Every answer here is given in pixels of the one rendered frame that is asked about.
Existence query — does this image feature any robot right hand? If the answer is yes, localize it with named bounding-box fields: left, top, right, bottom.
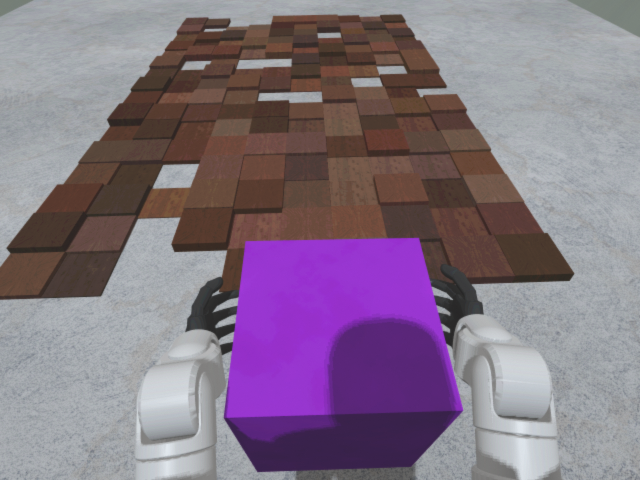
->
left=429, top=264, right=484, bottom=349

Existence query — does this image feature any robot right forearm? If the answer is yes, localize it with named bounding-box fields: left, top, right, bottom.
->
left=453, top=314, right=563, bottom=480

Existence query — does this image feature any robot left forearm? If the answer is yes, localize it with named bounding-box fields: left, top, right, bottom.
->
left=135, top=329, right=226, bottom=480

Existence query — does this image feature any robot left hand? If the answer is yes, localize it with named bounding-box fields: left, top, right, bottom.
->
left=185, top=277, right=239, bottom=355

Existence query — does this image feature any carton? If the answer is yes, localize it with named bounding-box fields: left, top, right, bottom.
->
left=224, top=238, right=463, bottom=472

